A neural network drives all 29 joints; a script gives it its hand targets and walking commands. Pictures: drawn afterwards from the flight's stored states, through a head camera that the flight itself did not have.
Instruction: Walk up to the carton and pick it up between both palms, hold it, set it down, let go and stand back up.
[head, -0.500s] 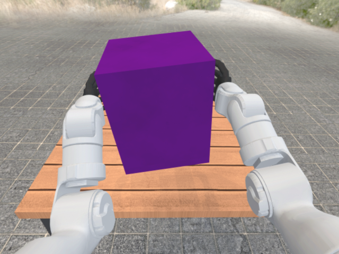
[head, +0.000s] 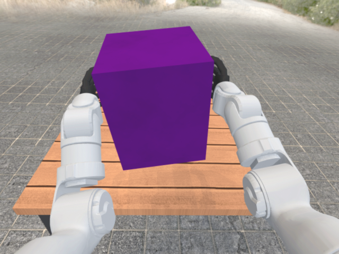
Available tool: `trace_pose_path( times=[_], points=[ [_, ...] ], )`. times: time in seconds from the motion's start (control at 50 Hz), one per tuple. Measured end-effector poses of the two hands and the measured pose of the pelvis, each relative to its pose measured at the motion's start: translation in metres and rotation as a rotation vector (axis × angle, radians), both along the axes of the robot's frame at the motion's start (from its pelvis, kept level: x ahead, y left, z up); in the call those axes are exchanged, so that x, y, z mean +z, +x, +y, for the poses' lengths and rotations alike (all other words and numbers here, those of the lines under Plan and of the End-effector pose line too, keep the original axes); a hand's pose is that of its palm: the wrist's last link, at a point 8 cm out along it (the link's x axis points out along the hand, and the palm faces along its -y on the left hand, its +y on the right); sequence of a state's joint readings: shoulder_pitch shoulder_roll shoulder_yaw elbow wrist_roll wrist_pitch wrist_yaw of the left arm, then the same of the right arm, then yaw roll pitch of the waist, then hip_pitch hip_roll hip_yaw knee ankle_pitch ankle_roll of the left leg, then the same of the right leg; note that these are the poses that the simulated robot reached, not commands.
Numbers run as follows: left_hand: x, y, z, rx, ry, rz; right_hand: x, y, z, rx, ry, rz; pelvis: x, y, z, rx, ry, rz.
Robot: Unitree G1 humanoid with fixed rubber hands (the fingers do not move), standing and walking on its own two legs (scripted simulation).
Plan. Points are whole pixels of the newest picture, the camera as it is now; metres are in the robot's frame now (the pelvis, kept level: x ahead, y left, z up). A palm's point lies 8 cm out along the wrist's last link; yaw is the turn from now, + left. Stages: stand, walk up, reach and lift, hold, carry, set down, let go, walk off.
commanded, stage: set down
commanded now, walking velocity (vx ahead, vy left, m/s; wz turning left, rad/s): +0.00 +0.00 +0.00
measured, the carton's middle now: (156, 97) +0.40 +0.01 +0.23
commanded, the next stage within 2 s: none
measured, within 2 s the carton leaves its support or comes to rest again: neither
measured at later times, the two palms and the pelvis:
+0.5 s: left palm (94, 117) +0.39 +0.16 +0.18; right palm (211, 111) +0.39 -0.13 +0.19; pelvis +0.01 +0.00 +0.00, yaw +2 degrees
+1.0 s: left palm (100, 124) +0.39 +0.15 +0.16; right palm (212, 116) +0.40 -0.14 +0.17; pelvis +0.01 -0.01 +0.00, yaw +1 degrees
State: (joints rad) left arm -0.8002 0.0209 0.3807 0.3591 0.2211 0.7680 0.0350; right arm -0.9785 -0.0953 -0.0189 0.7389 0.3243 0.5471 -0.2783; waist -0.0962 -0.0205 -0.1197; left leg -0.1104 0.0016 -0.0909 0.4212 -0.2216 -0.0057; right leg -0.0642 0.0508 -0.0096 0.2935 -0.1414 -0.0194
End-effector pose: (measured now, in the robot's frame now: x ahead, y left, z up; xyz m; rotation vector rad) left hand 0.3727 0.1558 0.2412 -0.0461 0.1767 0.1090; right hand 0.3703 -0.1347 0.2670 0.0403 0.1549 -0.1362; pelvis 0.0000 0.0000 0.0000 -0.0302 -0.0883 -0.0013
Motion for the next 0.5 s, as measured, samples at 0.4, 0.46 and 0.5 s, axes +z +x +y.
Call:
trace_pose_path(
  times=[0.4,0.46,0.5],
  points=[
    [-0.048,0.017,0.006,0.006,0.069,-0.018,-0.067,0.016,0.005,0.014,-0.050,-0.039,0.001,0.006,-0.003,0.024,0.004,-0.057],
    [-0.054,0.016,0.004,0.013,0.072,-0.023,-0.073,0.017,0.004,0.018,-0.045,-0.049,0.001,0.007,-0.003,0.027,0.000,-0.052],
    [-0.056,0.016,0.003,0.016,0.074,-0.024,-0.074,0.018,0.003,0.021,-0.047,-0.052,0.001,0.008,-0.002,0.027,-0.001,-0.051]
  ],
)
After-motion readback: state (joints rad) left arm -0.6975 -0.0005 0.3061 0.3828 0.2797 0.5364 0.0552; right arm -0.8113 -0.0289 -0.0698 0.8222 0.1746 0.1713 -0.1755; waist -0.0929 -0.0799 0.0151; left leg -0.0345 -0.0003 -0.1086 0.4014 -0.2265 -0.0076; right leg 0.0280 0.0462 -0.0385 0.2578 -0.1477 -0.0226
